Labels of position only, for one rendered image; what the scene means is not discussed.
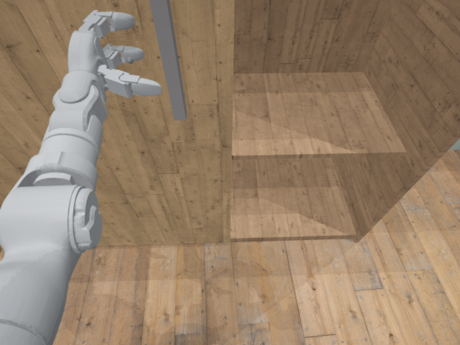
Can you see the left robot hand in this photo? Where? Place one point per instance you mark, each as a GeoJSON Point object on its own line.
{"type": "Point", "coordinates": [85, 53]}

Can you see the robot left upper arm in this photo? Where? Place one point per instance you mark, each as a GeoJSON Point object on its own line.
{"type": "Point", "coordinates": [44, 231]}

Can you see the left robot forearm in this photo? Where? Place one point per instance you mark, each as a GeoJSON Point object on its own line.
{"type": "Point", "coordinates": [72, 142]}

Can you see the wardrobe door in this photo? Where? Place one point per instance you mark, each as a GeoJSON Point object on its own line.
{"type": "Point", "coordinates": [160, 181]}

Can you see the handle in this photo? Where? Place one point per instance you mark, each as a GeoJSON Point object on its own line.
{"type": "Point", "coordinates": [163, 21]}

